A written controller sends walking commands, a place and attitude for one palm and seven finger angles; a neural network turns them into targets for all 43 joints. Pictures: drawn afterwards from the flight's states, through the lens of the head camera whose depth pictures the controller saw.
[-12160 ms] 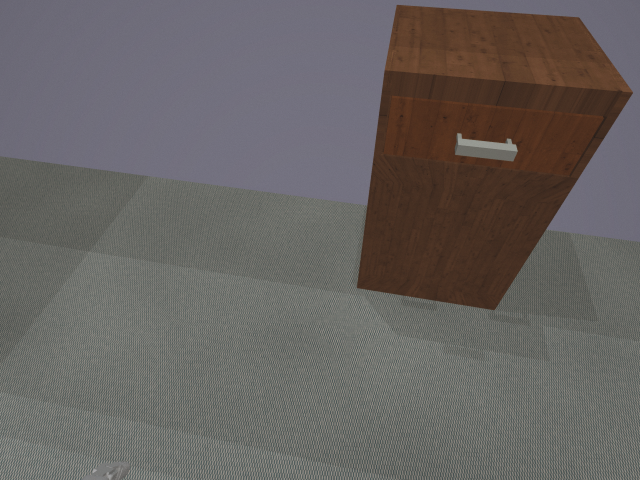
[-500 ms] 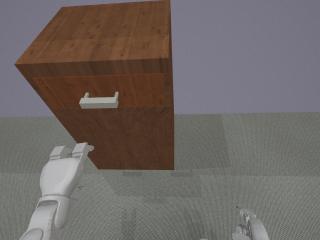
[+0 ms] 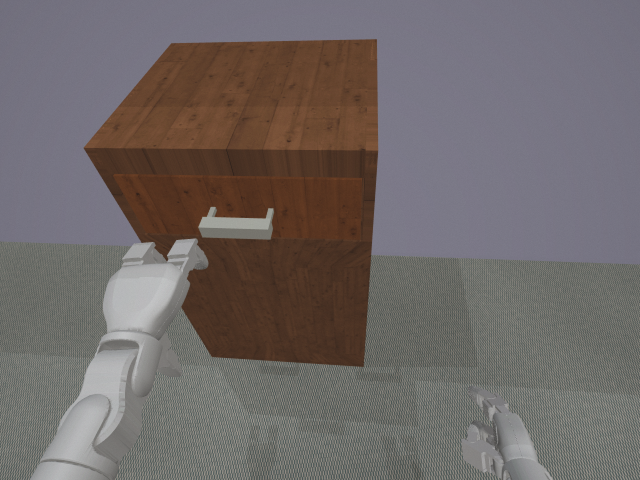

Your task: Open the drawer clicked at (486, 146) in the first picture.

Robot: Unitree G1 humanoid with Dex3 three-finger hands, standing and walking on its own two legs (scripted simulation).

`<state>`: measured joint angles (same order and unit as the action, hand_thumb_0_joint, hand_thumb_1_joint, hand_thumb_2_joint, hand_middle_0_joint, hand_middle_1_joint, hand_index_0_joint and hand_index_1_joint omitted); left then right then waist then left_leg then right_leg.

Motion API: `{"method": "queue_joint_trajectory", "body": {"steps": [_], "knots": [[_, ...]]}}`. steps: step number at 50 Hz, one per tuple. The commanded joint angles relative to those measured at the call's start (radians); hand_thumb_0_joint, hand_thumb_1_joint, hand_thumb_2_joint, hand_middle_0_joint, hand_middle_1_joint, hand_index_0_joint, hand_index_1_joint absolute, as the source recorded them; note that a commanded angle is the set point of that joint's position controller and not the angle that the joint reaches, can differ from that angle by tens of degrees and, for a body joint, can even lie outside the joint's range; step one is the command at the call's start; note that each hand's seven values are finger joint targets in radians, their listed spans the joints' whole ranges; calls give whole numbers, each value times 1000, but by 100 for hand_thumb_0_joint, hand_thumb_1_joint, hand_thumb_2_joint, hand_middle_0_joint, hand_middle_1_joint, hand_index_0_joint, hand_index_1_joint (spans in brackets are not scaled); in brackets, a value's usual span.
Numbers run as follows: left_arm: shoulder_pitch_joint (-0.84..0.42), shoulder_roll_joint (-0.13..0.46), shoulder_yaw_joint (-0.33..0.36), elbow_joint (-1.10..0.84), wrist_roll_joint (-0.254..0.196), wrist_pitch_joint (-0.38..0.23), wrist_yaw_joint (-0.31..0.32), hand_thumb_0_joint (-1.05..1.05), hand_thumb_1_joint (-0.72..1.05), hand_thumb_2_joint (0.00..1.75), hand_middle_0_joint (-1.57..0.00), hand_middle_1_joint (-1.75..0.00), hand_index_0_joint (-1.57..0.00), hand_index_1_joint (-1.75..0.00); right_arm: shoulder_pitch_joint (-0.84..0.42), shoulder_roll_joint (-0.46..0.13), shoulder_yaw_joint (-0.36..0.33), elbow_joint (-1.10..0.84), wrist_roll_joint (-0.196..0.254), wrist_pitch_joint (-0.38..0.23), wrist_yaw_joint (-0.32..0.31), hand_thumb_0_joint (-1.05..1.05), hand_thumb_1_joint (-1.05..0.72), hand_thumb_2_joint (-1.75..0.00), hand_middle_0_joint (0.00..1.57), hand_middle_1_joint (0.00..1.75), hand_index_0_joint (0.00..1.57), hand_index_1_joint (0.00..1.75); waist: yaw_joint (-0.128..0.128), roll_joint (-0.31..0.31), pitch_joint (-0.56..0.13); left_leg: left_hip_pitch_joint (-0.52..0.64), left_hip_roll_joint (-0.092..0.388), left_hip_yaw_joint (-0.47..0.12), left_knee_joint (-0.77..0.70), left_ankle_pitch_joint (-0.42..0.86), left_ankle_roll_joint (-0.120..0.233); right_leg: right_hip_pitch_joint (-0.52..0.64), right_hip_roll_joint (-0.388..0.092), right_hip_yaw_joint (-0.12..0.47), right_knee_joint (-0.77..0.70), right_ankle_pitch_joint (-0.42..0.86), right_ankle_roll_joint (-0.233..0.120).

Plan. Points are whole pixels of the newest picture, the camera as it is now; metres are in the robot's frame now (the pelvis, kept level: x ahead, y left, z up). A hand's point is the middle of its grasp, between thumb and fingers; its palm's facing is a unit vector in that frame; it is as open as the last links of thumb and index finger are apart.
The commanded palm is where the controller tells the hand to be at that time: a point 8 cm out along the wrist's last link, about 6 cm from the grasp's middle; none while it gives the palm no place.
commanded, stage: raise the hand with hooked fingers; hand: left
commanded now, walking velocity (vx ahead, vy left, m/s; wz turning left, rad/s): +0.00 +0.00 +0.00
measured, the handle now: (238, 219) +0.56 +0.24 -0.05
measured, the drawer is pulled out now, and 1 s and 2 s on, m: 0.00 0.00 0.00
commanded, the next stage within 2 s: move the hooked fingers above the handle in 0.58 s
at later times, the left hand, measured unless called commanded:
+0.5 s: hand (184, 287) +0.31 +0.22 +0.08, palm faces +0.03 -0.06 -1.00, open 13.9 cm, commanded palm +0.29 +0.23 +0.14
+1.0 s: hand (194, 273) +0.35 +0.22 +0.06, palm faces -0.02 -0.03 -1.00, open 13.9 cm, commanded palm +0.34 +0.23 +0.12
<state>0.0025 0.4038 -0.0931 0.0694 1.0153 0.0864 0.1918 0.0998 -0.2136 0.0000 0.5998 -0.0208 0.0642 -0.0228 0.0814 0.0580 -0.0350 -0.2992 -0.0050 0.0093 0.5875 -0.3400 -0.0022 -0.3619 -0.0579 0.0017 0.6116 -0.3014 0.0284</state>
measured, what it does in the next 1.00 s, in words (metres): stands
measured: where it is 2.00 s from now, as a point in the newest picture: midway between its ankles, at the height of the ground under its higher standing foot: outside the picture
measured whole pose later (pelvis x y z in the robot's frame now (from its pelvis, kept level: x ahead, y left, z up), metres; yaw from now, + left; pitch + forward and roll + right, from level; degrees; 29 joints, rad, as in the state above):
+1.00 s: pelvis +0.00 -0.02 +0.00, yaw +1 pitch +5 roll +1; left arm -0.31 0.44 -0.10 0.39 1.01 -0.03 0.13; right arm 0.15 -0.24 -0.02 0.65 0.00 0.06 -0.05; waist 0.06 0.06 -0.03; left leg -0.32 0.01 -0.02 0.53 -0.30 -0.02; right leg -0.38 -0.04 -0.03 0.57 -0.28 0.01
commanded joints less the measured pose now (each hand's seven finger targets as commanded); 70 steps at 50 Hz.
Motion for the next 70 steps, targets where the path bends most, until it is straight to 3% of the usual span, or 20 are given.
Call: {"method": "queue_joint_trajectory", "body": {"steps": [1, 9, 15, 22, 27, 34, 38, 40, 43, 45, 48, 50, 53, 56, 58, 60, 62, 65, 67, 70], "knots": [[-288, 185, 112, -183, -3, -8, -12, 0, -50, 30, -30, -120, -30, -120, -82, -119, -36, -129, -1, -31, -10, 0, -90, -90, 20, 30, 20, 30, -7, -17, -201, 82, -14, 4, -114, 373, 8, 143, 73, -54, -84, 247, -71], [-409, 243, 144, -174, -41, -50, -77, 0, -50, 30, -30, -120, -30, -120, -67, -126, -36, -113, 3, -29, -17, 0, -90, -90, 20, 30, 20, 30, -10, -31, -239, 117, -22, 9, -131, 426, 15, 213, 70, -49, -120, 328, -67], [-304, 219, 149, -156, -55, -72, -96, 0, -50, 30, -30, -120, -30, -120, -61, -136, -47, -120, 7, -20, 0, 0, -90, -90, 20, 30, 20, 30, 8, -53, -231, 87, -24, 18, -136, 457, 13, 234, 68, -47, -119, 373, -66], [-322, 260, 205, -188, -47, -97, -29, 0, -50, 30, -30, -120, -30, -120, -56, -140, -60, -116, 10, -27, -3, 0, -90, -90, 20, 30, 20, 30, 9, -63, -267, 78, -32, 25, -130, 419, 19, 243, 66, -35, -119, 367, -64], [-343, 256, 191, -172, -40, -78, 2, 0, -50, 30, -30, -120, -30, -120, -66, -139, -63, -109, 16, -33, -9, 0, -90, -90, 20, 30, 20, 30, 4, -58, -268, 77, -38, 34, -132, 378, 23, 239, 63, -27, -126, 340, -61], [-339, 235, 152, -144, -47, -51, -24, 0, -50, 30, -30, -120, -30, -120, -83, -135, -54, -109, 19, -33, -18, 0, -90, -90, 20, 30, 20, 30, 0, -71, -230, 74, -39, 44, -145, 330, 27, 226, 59, -28, -141, 303, -54], [-423, 244, 150, -46, -34, -59, -33, 0, -50, 30, -30, -120, -30, -120, -69, -135, -49, -94, 21, -33, -30, 0, -90, -90, 20, 30, 20, 30, -14, -104, -207, 50, -41, 48, -138, 294, 28, 197, 61, -29, -144, 270, -51], [-503, 240, 130, -13, -29, -74, -33, 0, -50, 30, -30, -120, -30, -120, -58, -136, -49, -86, 22, -35, -36, 0, -90, -90, 20, 30, 20, 30, -27, -89, -206, 48, -44, 47, -132, 272, 29, 173, 61, -28, -144, 249, -51], [-593, 266, 142, 49, -18, -99, -29, 0, -50, 30, -30, -120, -30, -120, -31, -138, -53, -75, 20, -40, -42, 0, -90, -90, 20, 30, 20, 30, -35, -70, -232, 41, -45, 42, -121, 267, 27, 158, 62, -32, -133, 232, -54], [-622, 234, 113, 67, -14, -117, -24, 0, -50, 30, -30, -120, -30, -120, -14, -134, -61, -73, 18, -43, -43, 0, -90, -90, 20, 30, 20, 30, -39, -56, -273, 57, -45, 41, -102, 296, 29, 149, 65, -33, -117, 262, -57], [-691, 228, 101, 145, -11, -130, -17, 0, -50, 30, -30, -120, -30, -120, 17, -139, -65, -64, 20, -43, -41, 0, -90, -90, 20, 30, 20, 30, -53, -51, -260, 32, -43, 32, -91, 298, 27, 118, 68, -42, -101, 257, -60], [-691, 263, 136, 183, -2, -135, -7, 0, -50, 30, -30, -120, -30, -120, 36, -145, -73, -60, 18, -39, -40, 0, -90, -90, 20, 30, 20, 30, -42, -47, -303, 25, -44, 32, -79, 328, 26, 131, 70, -40, -84, 289, -63], [-723, 259, 132, 241, -1, -138, 2, 0, -50, 30, -30, -120, -30, -120, 60, -149, -77, -59, 20, -34, -35, 0, -90, -90, 20, 30, 20, 30, -49, -65, -307, -1, -40, 30, -72, 336, 27, 126, 71, -44, -71, 297, -63], [-708, 271, 151, 249, 1, -143, 14, 0, -50, 30, -30, -120, -30, -120, 78, -154, -88, -62, 20, -28, -31, 0, -90, -90, 20, 30, 20, 30, -41, -42, -347, -3, -37, 33, -59, 384, 27, 138, 72, -41, -53, 346, -66], [-690, 297, 181, 288, 4, -142, 20, 0, -50, 30, -30, -120, -30, -120, 93, -160, -92, -61, 21, -24, -29, 0, -90, -90, 20, 30, 20, 30, -41, -79, -345, -26, -34, 33, -55, 381, 29, 141, 74, -41, -49, 345, -64], [-713, 285, 166, 283, 7, -145, 29, 0, -50, 30, -30, -120, -30, -120, 102, -163, -96, -60, 23, -20, -27, 0, -90, -90, 20, 30, 20, 30, -48, -43, -344, -30, -32, 35, -52, 384, 28, 121, 76, -41, -42, 344, -66], [-771, 264, 143, 288, 11, -149, 37, 0, -50, 30, -30, -120, -30, -120, 120, -167, -102, -52, 22, -20, -25, 0, -90, -90, 20, 30, 20, 30, -71, -50, -346, -22, -27, 29, -42, 393, 29, 93, 80, -47, -38, 330, -68], [-779, 282, 157, 285, 19, -157, 58, 0, -50, 30, -30, -120, -30, -120, 145, -169, -113, -42, 21, -19, -22, 0, -90, -90, 20, 30, 20, 30, -69, -10, -393, 3, -25, 28, -26, 433, 29, 83, 81, -42, -25, 353, -69], [-828, 292, 161, 320, 21, -157, 70, 0, -50, 30, -30, -120, -30, -120, 162, -174, -113, -30, 20, -17, -22, 0, -90, -90, 20, 30, 20, 30, -84, -32, -385, -18, -25, 24, -22, 420, 29, 75, 84, -45, -22, 342, -69], [-829, 299, 169, 371, 28, -154, 87, 0, -50, 30, -30, -120, -30, -120, 172, -174, -115, -23, 22, -14, -19, 0, -90, -90, 20, 30, 20, 30, -77, -29, -386, -31, -25, 28, -20, 407, 29, 67, 84, -44, -18, 335, -70]]}}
